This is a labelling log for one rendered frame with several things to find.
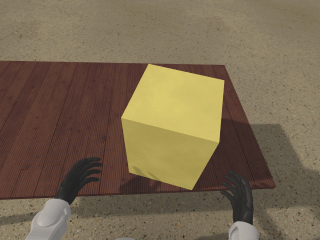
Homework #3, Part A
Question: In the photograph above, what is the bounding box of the robot left hand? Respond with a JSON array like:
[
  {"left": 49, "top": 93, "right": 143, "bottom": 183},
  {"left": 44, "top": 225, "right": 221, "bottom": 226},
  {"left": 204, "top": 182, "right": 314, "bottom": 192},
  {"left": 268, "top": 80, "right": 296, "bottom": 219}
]
[{"left": 54, "top": 157, "right": 102, "bottom": 205}]

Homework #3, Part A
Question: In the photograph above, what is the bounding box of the robot right hand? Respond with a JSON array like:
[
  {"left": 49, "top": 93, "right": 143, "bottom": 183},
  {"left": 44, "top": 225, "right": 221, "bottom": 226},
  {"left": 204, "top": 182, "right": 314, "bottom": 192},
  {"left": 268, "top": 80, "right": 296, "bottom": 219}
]
[{"left": 220, "top": 170, "right": 254, "bottom": 225}]

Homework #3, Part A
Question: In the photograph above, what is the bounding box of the table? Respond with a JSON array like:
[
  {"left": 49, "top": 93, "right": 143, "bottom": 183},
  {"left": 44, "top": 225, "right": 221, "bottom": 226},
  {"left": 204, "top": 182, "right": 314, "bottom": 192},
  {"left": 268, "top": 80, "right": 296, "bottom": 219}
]
[{"left": 0, "top": 60, "right": 276, "bottom": 200}]

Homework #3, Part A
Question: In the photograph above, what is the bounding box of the robot left forearm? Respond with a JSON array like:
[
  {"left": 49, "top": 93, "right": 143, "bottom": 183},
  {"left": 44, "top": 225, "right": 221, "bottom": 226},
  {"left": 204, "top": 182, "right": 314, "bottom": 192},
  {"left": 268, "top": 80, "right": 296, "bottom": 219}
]
[{"left": 25, "top": 198, "right": 71, "bottom": 240}]

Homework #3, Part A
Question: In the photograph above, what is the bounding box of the carton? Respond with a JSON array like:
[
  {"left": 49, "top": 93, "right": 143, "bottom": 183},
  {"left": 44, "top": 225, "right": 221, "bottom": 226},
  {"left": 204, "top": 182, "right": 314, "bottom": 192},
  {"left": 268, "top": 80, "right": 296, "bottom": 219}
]
[{"left": 121, "top": 64, "right": 225, "bottom": 190}]

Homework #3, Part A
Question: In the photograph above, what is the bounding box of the robot right forearm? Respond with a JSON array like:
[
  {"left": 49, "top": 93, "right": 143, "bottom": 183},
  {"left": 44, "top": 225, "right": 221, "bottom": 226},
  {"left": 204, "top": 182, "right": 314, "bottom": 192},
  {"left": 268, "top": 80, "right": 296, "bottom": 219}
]
[{"left": 228, "top": 221, "right": 259, "bottom": 240}]

